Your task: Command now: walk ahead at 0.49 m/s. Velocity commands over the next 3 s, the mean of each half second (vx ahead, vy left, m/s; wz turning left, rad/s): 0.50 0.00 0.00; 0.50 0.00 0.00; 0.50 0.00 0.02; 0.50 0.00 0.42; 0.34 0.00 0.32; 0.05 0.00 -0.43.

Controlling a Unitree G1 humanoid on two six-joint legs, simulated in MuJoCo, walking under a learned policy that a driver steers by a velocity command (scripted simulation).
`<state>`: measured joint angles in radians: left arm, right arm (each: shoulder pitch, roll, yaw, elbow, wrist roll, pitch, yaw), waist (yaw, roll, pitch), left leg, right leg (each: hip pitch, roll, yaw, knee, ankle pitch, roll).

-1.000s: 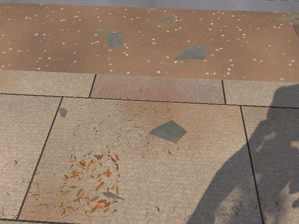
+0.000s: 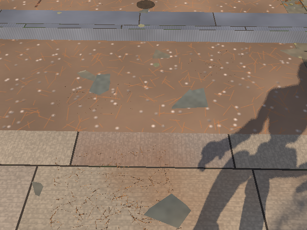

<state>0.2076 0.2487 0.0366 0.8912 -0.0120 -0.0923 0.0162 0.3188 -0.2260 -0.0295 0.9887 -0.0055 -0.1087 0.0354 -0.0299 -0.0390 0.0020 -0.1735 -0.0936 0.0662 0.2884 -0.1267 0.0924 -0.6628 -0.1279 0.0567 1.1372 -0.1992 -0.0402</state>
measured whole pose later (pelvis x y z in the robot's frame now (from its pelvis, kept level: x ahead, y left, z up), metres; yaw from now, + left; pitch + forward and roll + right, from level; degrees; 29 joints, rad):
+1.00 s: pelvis +0.55 -0.01 -0.01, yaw +1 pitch +2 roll +0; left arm 0.29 0.26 0.05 0.96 -0.02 -0.10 0.00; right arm 0.18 -0.24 -0.05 0.91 0.00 -0.10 0.03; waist 0.00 -0.03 0.02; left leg -0.33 -0.03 0.06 0.45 -0.15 0.07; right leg -0.44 -0.06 0.03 1.19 -0.35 -0.05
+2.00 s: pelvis +1.10 -0.01 -0.03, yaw +16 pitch +2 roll -1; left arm 0.33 0.25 0.08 0.98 -0.01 -0.05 0.03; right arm 0.06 -0.24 -0.08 0.79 0.03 -0.04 0.05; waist 0.02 0.01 0.04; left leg -0.51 -0.01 0.08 0.62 -0.14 0.14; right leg 0.05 -0.09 -0.28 0.58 -0.46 0.03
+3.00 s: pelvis +1.39 +0.12 +0.00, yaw +9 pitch +2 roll -1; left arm 0.18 0.34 0.10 0.73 -0.01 0.03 0.02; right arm 0.20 -0.26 -0.06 0.74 -0.02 -0.01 -0.05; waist -0.01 -0.05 0.01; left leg -0.27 0.02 0.00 0.45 -0.22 0.01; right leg -0.59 0.09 0.10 1.09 -0.40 0.05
